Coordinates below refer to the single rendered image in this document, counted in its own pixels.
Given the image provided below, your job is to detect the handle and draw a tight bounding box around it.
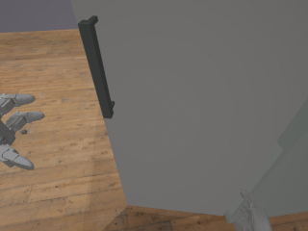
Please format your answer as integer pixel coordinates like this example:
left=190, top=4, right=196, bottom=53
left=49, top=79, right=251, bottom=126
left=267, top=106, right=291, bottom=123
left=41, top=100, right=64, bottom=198
left=78, top=15, right=115, bottom=119

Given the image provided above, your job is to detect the fridge door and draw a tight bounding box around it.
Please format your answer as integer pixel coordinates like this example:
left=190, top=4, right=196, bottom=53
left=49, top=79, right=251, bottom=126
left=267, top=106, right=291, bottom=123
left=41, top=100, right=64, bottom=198
left=70, top=0, right=308, bottom=216

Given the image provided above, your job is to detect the right robot hand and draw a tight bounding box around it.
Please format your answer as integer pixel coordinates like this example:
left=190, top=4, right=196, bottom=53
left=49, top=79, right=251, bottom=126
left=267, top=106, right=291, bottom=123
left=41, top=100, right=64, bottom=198
left=234, top=189, right=272, bottom=231

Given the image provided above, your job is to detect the left robot hand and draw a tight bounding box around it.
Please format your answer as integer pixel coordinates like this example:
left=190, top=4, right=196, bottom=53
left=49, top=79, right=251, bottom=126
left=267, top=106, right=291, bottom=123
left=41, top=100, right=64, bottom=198
left=0, top=93, right=45, bottom=170

